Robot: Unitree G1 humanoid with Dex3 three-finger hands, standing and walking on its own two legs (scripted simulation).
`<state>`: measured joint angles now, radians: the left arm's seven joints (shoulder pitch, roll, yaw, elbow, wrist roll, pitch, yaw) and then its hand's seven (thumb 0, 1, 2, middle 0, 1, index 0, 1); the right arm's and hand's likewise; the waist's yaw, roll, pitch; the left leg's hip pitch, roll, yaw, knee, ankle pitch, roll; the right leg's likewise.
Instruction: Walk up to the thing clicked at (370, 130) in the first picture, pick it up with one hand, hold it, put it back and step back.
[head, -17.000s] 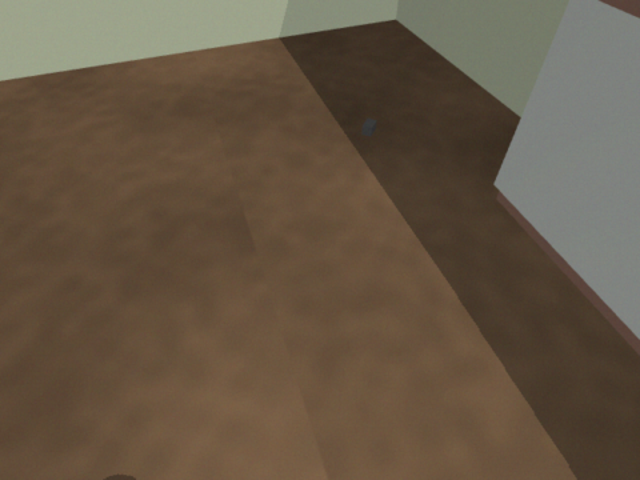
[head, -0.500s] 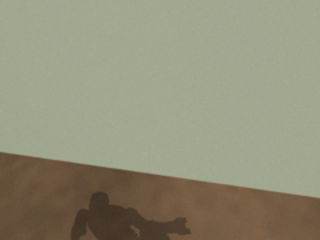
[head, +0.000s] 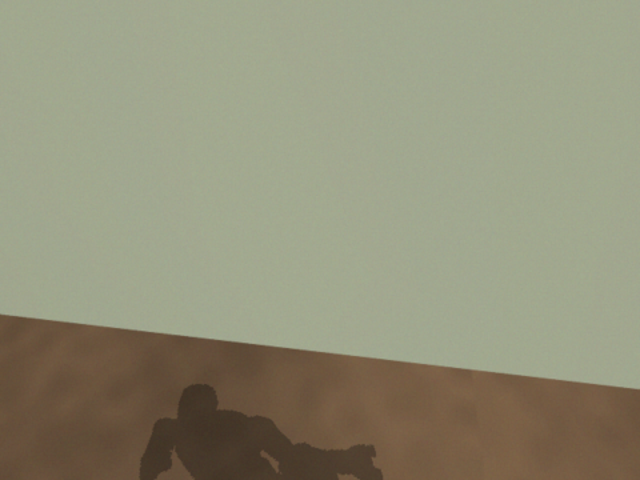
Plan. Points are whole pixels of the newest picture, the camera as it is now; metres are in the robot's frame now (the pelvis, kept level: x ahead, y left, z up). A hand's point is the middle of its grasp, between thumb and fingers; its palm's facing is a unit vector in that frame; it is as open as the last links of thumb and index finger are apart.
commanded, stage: stand
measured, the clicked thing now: out of the picture -0.97 -1.04 -0.76
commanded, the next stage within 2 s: walk up in 0.56 s
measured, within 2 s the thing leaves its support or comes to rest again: neither
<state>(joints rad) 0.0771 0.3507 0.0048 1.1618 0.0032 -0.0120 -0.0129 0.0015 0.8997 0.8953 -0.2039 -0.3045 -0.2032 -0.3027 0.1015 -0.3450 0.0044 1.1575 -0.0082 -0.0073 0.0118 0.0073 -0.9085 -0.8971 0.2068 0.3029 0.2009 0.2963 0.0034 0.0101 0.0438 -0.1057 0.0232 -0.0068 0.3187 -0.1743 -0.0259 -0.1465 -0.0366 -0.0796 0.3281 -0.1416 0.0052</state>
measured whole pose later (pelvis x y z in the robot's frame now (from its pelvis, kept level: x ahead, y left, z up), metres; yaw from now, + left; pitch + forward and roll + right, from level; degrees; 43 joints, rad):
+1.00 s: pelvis -0.01 +0.07 +0.00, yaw -21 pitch -1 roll -3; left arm 0.20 0.41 0.06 0.93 0.02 0.07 -0.04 0.00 0.90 0.90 -0.20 -0.30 -0.20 -0.30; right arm 0.16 -0.33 -0.08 0.90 -0.02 0.03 0.02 0.01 -0.91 -0.90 0.21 0.30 0.20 0.30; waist 0.00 -0.04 0.10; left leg -0.17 0.02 0.10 0.41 -0.23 0.06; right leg -0.45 0.05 0.10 0.96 -0.30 0.02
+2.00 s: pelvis +0.11 +0.06 -0.01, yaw -76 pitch -1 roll -2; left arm 0.28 0.44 0.08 0.71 0.02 0.09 -0.07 0.00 0.90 0.90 -0.20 -0.30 -0.20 -0.30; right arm 0.16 -0.35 -0.07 0.73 -0.02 0.02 0.01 0.01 -0.90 -0.90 0.21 0.30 0.20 0.30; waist 0.00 -0.07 0.14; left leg -0.29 0.08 0.20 0.52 -0.22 0.05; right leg -0.40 -0.01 0.09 1.00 -0.32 0.05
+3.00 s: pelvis +0.07 +0.05 -0.04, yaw -121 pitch -1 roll -3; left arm 0.25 0.40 0.05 0.76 0.02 -0.01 -0.01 0.00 0.90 0.90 -0.20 -0.30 -0.20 -0.30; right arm 0.31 -0.46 -0.08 0.72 -0.01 0.03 0.03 0.01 -0.91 -0.90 0.21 0.30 0.20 0.30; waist -0.07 0.08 0.14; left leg -0.38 0.20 0.13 0.88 -0.44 0.01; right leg -0.32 0.04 -0.02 0.67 -0.33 0.00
